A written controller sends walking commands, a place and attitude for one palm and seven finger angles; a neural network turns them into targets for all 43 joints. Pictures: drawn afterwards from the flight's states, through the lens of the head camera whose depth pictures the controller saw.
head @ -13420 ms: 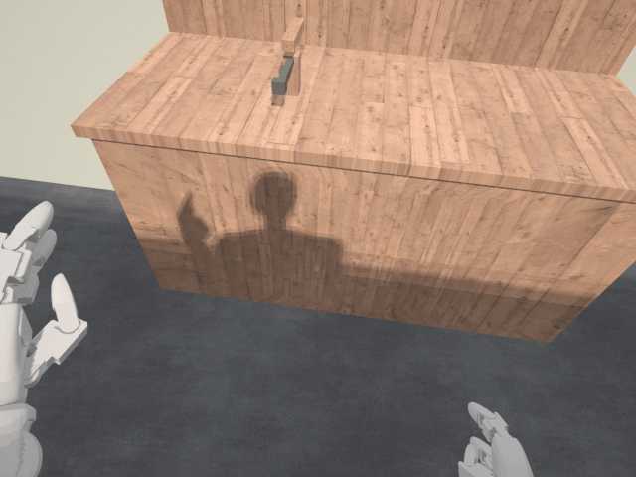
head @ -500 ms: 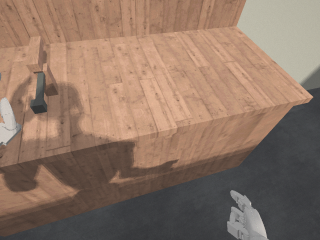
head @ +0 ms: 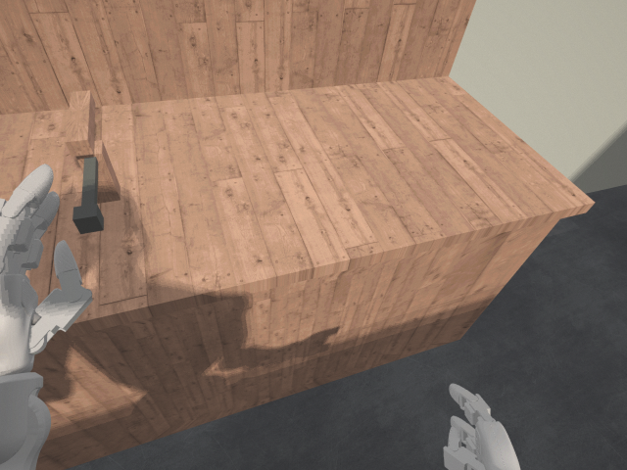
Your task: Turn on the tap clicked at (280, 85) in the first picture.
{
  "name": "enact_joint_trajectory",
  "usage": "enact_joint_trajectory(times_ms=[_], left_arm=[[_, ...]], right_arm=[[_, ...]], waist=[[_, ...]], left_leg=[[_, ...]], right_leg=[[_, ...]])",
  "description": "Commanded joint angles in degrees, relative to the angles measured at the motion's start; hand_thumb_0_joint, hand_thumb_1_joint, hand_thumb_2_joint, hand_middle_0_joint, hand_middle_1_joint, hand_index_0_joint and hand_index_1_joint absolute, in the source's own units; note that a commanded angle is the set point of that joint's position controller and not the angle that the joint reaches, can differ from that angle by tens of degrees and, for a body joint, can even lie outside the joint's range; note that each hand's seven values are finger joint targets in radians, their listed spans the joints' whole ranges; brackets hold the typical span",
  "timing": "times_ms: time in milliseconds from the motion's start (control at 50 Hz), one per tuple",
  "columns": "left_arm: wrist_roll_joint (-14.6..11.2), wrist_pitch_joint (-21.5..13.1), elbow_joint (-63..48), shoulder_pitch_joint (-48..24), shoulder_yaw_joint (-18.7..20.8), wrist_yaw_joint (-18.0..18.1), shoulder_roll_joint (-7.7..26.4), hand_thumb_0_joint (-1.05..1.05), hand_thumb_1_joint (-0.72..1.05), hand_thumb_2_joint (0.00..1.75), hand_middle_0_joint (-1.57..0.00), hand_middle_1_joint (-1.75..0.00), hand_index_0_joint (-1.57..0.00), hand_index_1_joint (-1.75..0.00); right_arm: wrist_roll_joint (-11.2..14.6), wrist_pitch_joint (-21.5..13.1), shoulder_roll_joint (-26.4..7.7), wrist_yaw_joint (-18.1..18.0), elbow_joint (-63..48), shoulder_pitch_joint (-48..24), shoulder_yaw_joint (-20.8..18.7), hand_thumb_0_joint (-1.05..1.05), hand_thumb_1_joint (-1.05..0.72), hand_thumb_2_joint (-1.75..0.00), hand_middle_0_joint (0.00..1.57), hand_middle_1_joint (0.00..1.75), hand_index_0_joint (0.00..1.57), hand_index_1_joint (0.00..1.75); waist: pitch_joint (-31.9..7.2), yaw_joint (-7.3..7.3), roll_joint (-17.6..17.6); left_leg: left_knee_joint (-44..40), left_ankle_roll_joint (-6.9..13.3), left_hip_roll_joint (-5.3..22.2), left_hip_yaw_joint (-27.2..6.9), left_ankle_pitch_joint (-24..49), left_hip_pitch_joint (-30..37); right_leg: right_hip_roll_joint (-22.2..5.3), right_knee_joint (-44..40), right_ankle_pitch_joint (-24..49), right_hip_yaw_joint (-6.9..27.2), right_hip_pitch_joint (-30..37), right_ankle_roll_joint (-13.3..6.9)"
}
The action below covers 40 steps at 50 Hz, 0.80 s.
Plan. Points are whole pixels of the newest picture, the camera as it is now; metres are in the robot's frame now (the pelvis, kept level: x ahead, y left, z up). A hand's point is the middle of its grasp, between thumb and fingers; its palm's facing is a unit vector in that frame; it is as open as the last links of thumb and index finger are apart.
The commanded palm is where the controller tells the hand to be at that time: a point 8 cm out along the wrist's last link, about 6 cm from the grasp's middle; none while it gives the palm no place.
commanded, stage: come to a stop and stand still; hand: left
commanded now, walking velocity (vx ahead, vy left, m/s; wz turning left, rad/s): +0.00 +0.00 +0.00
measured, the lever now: (88, 218) +0.38 +0.35 +0.08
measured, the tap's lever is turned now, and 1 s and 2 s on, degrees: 0 0 0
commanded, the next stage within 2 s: look again from close up in 0.28 s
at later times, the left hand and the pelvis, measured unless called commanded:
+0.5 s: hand (85, 296) +0.23 +0.25 +0.15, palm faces +0.40 -0.85 -0.34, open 7.4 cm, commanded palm +0.17 +0.28 +0.17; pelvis +0.01 +0.00 +0.00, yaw +0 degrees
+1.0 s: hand (105, 273) +0.24 +0.23 +0.18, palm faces +0.38 -0.89 -0.24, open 7.4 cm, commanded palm +0.16 +0.26 +0.17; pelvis +0.00 -0.03 +0.00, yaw +0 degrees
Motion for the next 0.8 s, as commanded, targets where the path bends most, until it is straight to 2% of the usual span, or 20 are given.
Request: enact_joint_trajectory(times_ms=[0, 40, 60, 80, 140, 200, 260, 320, 360, 380, 440, 460, 540, 560, 580, 660, 680, 740, 760, 780], left_arm=[[-0.24, -2.2, -8.43, -2.27, 7.14, 0.49, 10.43, 0.0, 0.9, 0.9, -0.2, -0.3, -0.2, -0.3], [-0.5, -2.39, -9.89, -3.08, 7.81, 0.26, 11.01, 0.0, 0.9, 0.9, -0.2, -0.3, -0.2, -0.3], [-0.57, -2.49, -12.31, -3.84, 9.31, 0.39, 12.96, 0.0, 0.9, 0.9, -0.2, -0.3, -0.2, -0.3], [-0.77, -2.63, -12.97, -4.2, 7.98, 0.18, 11.49, 0.0, 0.9, 0.9, -0.2, -0.3, -0.2, -0.3], [-0.78, -2.9, -16.14, -4.66, 7.02, 0.11, 11.2, 0.0, 0.9, 0.9, -0.2, -0.3, -0.2, -0.3], [-0.83, -2.52, -16.71, -3.12, 6.61, 0.3, 10.69, 0.0, 0.9, 0.9, -0.2, -0.3, -0.2, -0.3], [-0.73, -1.7, -14.32, -0.44, 7.12, 0.49, 10.48, 0.0, 0.9, 0.9, -0.2, -0.3, -0.2, -0.3], [-0.91, -1.08, -11.43, -0.43, 6.46, 0.41, 9.6, 0.0, 0.9, 0.9, -0.2, -0.3, -0.2, -0.3], [-0.85, -0.84, -10.89, -0.49, 7.64, 0.63, 10.76, 0.0, 0.9, 0.9, -0.2, -0.3, -0.2, -0.3], [-0.95, -0.76, -10.28, -0.42, 6.65, 0.51, 9.57, 0.0, 0.9, 0.9, -0.2, -0.3, -0.2, -0.3], [-1.0, -0.84, -11.31, -2.21, 6.24, 0.51, 9.84, 0.0, 0.9, 0.9, -0.2, -0.3, -0.2, -0.3], [-0.81, -0.88, -13.27, -2.89, 7.31, 0.7, 11.28, 0.0, 0.9, 0.9, -0.2, -0.3, -0.2, -0.3], [-0.89, -1.12, -14.26, -3.8, 5.8, 0.79, 10.13, 0.0, 0.9, 0.9, -0.2, -0.3, -0.2, -0.3], [-0.69, -1.15, -15.2, -3.57, 7.23, 1.03, 11.66, 0.0, 0.9, 0.9, -0.2, -0.3, -0.2, -0.3], [-0.85, -1.09, -14.18, -3.24, 6.44, 1.05, 10.49, 0.0, 0.9, 0.9, -0.2, -0.3, -0.2, -0.3], [-0.95, -0.79, -13.03, -1.1, 7.62, 1.21, 11.3, 0.0, 0.9, 0.9, -0.2, -0.3, -0.2, -0.3], [-1.07, -0.65, -12.05, -0.65, 6.61, 1.07, 9.93, 0.0, 0.9, 0.9, -0.2, -0.3, -0.2, -0.3], [-1.2, -0.38, -11.27, -0.31, 6.41, 0.93, 9.78, 0.0, 0.9, 0.9, -0.2, -0.3, -0.2, -0.3], [1.74, -10.28, -34.6, -55.05, 21.65, 2.76, 58.0, 0.0, 0.9, 0.9, -0.2, -0.3, -0.2, -0.3], [6.55, 1.78, 6.02, -35.19, 18.91, -1.33, 26.79, 0.0, 0.9, 0.9, -0.2, -0.3, -0.2, -0.3]], right_arm=[[0.38, -1.92, -7.63, -1.0, -9.44, -5.2, -2.94, 0.0, -0.9, -0.9, 0.2, 0.3, 0.2, 0.3], [0.39, -1.59, -7.69, -1.21, -9.76, -5.29, -3.05, 0.0, -0.9, -0.9, 0.2, 0.3, 0.2, 0.3], [0.41, -1.66, -7.63, -1.37, -10.06, -6.04, -2.97, 0.0, -0.9, -0.9, 0.2, 0.3, 0.2, 0.3], [0.35, -1.62, -7.43, -1.4, -10.11, -5.94, -2.78, 0.0, -0.9, -0.9, 0.2, 0.3, 0.2, 0.3], [0.3, -1.9, -7.75, -1.3, -10.38, -5.82, -2.97, 0.0, -0.9, -0.9, 0.2, 0.3, 0.2, 0.3], [0.32, -1.99, -7.84, -1.08, -9.98, -5.42, -3.13, 0.0, -0.9, -0.9, 0.2, 0.3, 0.2, 0.3], [0.48, -1.62, -7.9, -0.96, -9.57, -5.46, -3.42, 0.0, -0.9, -0.9, 0.2, 0.3, 0.2, 0.3], [0.59, -0.67, -8.05, -0.98, -9.36, -5.32, -3.46, 0.0, -0.9, -0.9, 0.2, 0.3, 0.2, 0.3], [0.67, -0.32, -7.93, -1.2, -9.42, -5.79, -3.41, 0.0, -0.9, -0.9, 0.2, 0.3, 0.2, 0.3], [0.63, 0.0, -7.7, -1.21, -9.41, -5.54, -3.26, 0.0, -0.9, -0.9, 0.2, 0.3, 0.2, 0.3], [0.67, 0.1, -7.71, -1.39, -9.92, -5.95, -3.21, 0.0, -0.9, -0.9, 0.2, 0.3, 0.2, 0.3], [0.73, -0.03, -7.79, -1.54, -10.05, -6.75, -3.28, 0.0, -0.9, -0.9, 0.2, 0.3, 0.2, 0.3], [0.62, -0.34, -7.87, -1.56, -10.03, -6.31, -3.22, 0.0, -0.9, -0.9, 0.2, 0.3, 0.2, 0.3], [0.62, -0.5, -7.86, -1.68, -9.98, -6.87, -3.24, 0.0, -0.9, -0.9, 0.2, 0.3, 0.2, 0.3], [0.53, -0.36, -7.55, -1.66, -9.86, -6.37, -3.03, 0.0, -0.9, -0.9, 0.2, 0.3, 0.2, 0.3], [0.58, -0.33, -7.82, -1.64, -9.76, -6.45, -3.34, 0.0, -0.9, -0.9, 0.2, 0.3, 0.2, 0.3], [0.59, -0.08, -7.61, -1.58, -9.62, -5.93, -3.21, 0.0, -0.9, -0.9, 0.2, 0.3, 0.2, 0.3], [0.71, 0.36, -7.86, -1.53, -9.66, -5.76, -3.49, 0.0, -0.9, -0.9, 0.2, 0.3, 0.2, 0.3], [3.29, 0.58, -10.54, -4.77, -19.01, 4.42, 9.41, 0.0, -0.9, -0.9, 0.2, 0.3, 0.2, 0.3], [-4.41, -0.76, -6.22, -3.03, -6.53, -0.28, -2.6, 0.0, -0.9, -0.9, 0.2, 0.3, 0.2, 0.3]], waist=[[-5.01, -0.17, 3.87], [-5.58, -0.21, 4.44], [-6.23, -0.2, 5.86], [-6.82, -0.24, 5.97], [-8.49, -0.06, 9.1], [-10.46, -0.01, 8.19], [-10.46, -0.06, 6.6], [-8.21, -0.18, 5.99], [-7.01, -0.11, 5.65], [-6.99, -0.19, 5.4], [-6.06, -0.15, 4.82], [-6.56, -0.13, 5.68], [-6.37, -0.09, 6.87], [-6.87, 0.0, 7.99], [-6.78, 0.02, 6.9], [-7.18, 0.12, 6.33], [-6.98, -0.01, 5.54], [-6.54, -0.1, 4.6], [1.68, -4.36, 19.56], [-18.3, 2.99, 16.23]], left_leg=[[-9.32, -4.02, 5.41, -8.76, -0.46, -2.92], [-8.82, -3.98, 5.18, -8.09, 0.88, -1.89], [-8.95, -4.19, 5.13, -8.17, 2.38, -0.88], [-9.05, -4.35, 5.21, -8.35, 3.83, -0.27], [-8.54, -4.6, 5.53, -8.08, 7.71, 2.18], [-6.73, -5.35, 5.68, -7.88, 14.54, 4.82], [-5.48, -5.57, 5.6, -7.05, 16.85, 5.67], [-6.92, -5.87, 5.73, -7.32, 12.81, 3.43], [-7.77, -5.46, 5.48, -7.64, 9.31, 1.67], [-7.83, -5.21, 5.48, -7.49, 8.12, 1.12], [-9.03, -4.55, 5.14, -7.79, 2.72, 0.15], [-8.67, -4.32, 4.93, -7.34, 2.72, 0.58], [-9.28, -4.16, 4.69, -7.68, 1.17, 0.47], [-9.31, -4.2, 4.74, -7.62, 1.53, 0.98], [-9.21, -4.08, 4.81, -7.74, 1.8, 0.42], [-8.34, -4.21, 4.34, -7.38, 3.93, 1.16], [-8.04, -4.24, 4.36, -7.36, 5.26, 1.07], [-7.72, -4.18, 4.14, -7.08, 5.54, 1.05], [-5.48, -2.18, 1.85, -7.56, -0.23, -13.39], [-3.6, -5.61, 3.84, -7.34, 33.1, 11.58]], right_leg=[[-0.8, -2.47, 0.6, 3.55, 4.26, -2.22], [-0.77, -2.46, 1.77, 3.55, 4.4, -2.19], [-0.59, -2.03, 2.79, 3.19, 4.7, -2.12], [-0.47, -1.38, 3.37, 2.73, 5.08, -2.11], [-0.06, -0.03, 4.81, 2.45, 5.27, -2.01], [-0.02, 0.27, 6.89, 1.9, 5.39, -1.96], [-0.32, -0.49, 8.75, 2.11, 5.02, -2.0], [-0.44, -0.95, 6.42, 2.22, 4.62, -1.89], [-0.46, -1.73, 5.54, 2.39, 5.17, -1.88], [-0.74, -1.94, 5.44, 2.43, 5.58, -1.93], [-0.7, -2.61, 3.31, 2.95, 5.39, -1.91], [-0.66, -2.6, 3.93, 3.13, 5.59, -1.95], [-0.6, -2.46, 3.03, 3.24, 5.52, -2.01], [-0.41, -2.16, 3.4, 3.03, 5.73, -2.0], [-0.54, -2.24, 3.61, 2.88, 6.31, -1.96], [-0.7, -2.81, 4.82, 3.18, 6.16, -2.07], [-0.85, -2.83, 5.39, 2.97, 6.31, -2.09], [-0.87, -3.4, 5.67, 3.34, 5.78, -2.02], [2.64, 1.69, -2.83, 3.96, 3.83, 0.93], [2.45, 5.74, 8.17, 1.54, 5.54, -4.45]])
